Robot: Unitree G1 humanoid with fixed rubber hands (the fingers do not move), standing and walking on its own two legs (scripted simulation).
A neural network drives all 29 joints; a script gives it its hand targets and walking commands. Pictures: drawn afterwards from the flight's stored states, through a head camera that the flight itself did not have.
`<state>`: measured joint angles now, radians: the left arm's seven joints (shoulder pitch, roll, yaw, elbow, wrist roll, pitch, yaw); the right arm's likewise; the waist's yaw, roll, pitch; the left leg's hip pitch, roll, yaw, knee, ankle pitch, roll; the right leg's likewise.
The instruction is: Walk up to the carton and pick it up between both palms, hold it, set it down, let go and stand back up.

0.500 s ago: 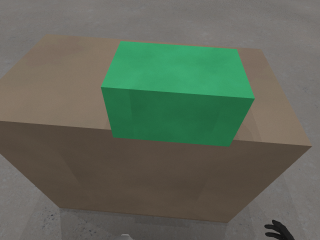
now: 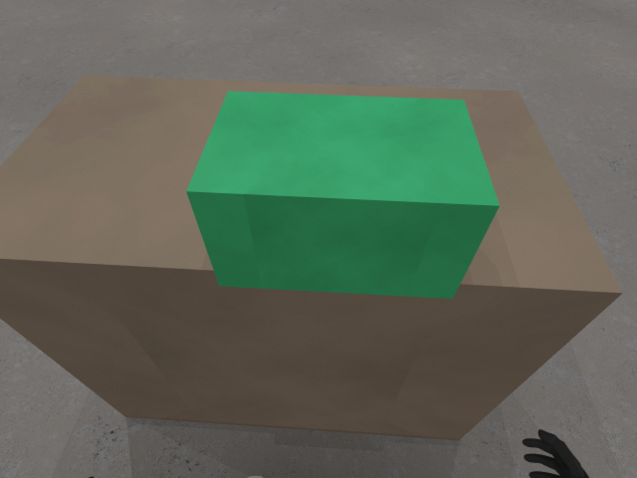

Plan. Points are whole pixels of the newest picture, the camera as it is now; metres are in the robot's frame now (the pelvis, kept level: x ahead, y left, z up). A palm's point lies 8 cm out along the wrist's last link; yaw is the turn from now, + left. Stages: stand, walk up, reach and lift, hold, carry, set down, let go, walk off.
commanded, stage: walk up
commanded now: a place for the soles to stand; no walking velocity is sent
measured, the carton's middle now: (339, 194) +0.46 +0.00 +0.12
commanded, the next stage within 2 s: reach and lift in 0.38 s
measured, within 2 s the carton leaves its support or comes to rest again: neither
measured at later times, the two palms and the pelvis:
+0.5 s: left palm out of the picture +0.08 +0.32 -0.08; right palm out of the picture +0.15 -0.30 -0.09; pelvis -0.01 +0.00 -0.01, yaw +1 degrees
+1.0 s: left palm (87, 421) +0.19 +0.27 +0.01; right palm (582, 472) +0.17 -0.28 -0.01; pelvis +0.00 +0.01 +0.03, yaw +1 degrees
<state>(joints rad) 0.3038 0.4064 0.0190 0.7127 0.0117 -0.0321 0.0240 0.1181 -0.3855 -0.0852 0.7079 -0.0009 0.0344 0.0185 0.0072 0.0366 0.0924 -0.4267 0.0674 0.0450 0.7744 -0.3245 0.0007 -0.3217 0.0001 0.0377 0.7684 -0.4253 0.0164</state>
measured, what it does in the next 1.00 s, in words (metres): stands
